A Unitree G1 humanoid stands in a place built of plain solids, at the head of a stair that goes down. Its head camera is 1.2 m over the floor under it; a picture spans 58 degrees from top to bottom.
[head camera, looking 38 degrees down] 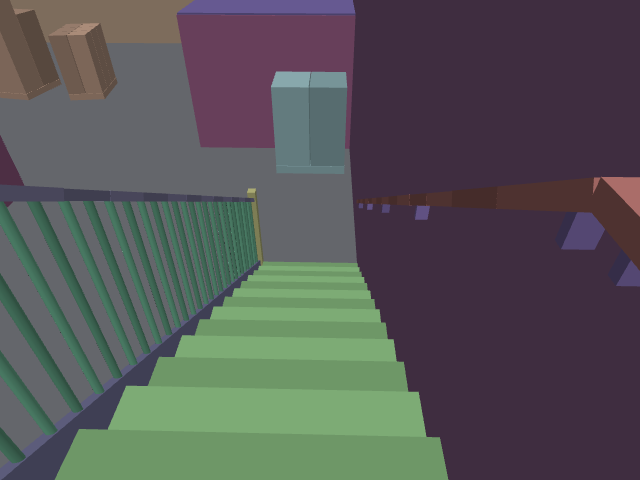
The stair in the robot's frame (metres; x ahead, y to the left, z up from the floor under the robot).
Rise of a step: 0.18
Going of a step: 0.28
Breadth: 1.20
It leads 1 degrees to the right of straight ahead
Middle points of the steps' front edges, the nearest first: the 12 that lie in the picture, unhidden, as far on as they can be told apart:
0.73 0.21 -0.18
1.02 0.20 -0.37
1.30 0.19 -0.55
1.59 0.18 -0.74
1.87 0.18 -0.92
2.16 0.17 -1.11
2.44 0.16 -1.29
2.73 0.16 -1.48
3.01 0.15 -1.66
3.30 0.14 -1.85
3.58 0.14 -2.03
3.87 0.13 -2.22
